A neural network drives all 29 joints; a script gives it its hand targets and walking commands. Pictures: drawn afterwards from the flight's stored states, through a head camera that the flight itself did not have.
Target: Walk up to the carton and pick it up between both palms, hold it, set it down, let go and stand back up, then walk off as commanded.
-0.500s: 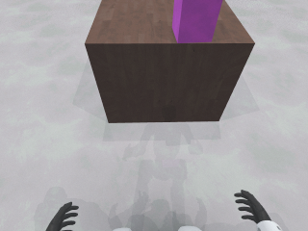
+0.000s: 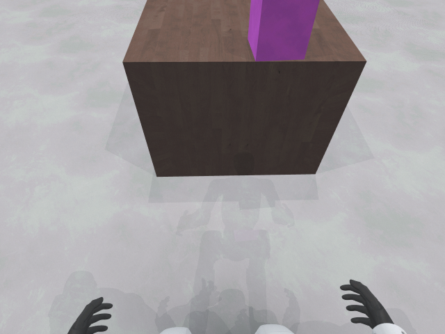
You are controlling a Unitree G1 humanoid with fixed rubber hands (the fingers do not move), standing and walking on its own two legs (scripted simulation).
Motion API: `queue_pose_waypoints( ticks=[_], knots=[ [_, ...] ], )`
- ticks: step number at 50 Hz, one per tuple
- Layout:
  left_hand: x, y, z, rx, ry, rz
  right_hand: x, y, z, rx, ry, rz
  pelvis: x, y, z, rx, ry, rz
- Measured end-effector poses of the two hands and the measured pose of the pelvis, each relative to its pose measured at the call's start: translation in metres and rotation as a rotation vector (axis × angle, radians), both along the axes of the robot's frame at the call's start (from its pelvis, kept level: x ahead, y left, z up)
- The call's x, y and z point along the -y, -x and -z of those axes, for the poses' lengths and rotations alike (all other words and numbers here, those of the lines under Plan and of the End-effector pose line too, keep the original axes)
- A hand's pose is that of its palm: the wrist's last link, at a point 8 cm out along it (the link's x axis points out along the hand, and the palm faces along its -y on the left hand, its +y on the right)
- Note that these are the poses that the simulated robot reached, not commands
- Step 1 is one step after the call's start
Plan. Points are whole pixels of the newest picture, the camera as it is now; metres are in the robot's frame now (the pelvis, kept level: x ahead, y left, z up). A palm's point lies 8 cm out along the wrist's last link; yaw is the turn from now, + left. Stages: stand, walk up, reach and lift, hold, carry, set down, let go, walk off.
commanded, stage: stand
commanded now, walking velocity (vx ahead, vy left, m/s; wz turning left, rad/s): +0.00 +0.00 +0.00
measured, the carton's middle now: (279, 19) +1.09 -0.22 +0.06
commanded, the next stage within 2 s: walk up in 0.26 s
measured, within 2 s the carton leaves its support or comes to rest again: neither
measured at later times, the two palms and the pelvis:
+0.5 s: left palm out of the picture +0.11 +0.27 -0.10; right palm (383, 333) +0.13 -0.28 -0.08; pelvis +0.00 +0.00 +0.00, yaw +0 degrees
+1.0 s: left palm (133, 310) +0.17 +0.17 -0.07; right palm out of the picture +0.16 -0.47 -0.08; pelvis +0.09 -0.14 +0.01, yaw -4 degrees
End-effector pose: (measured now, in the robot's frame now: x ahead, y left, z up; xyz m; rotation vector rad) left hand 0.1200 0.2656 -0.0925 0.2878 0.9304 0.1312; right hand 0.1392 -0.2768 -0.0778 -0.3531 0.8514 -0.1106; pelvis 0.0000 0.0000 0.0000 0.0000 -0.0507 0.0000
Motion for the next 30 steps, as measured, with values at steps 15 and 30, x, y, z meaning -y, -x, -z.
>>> queue_pose_waypoints(
  ticks=[15,30],
  knots=[
    [-0.001,0.008,0.004,-0.033,0.000,-0.001,0.002,0.010,0.004,-0.029,0.001,0.012,0.000,0.003,0.000,0.004,0.000,0.000],
    [-0.003,-0.004,0.000,-0.052,-0.012,0.054,0.027,0.022,0.001,-0.038,0.036,0.013,0.010,-0.008,-0.001,-0.006,0.001,0.008]
  ],
)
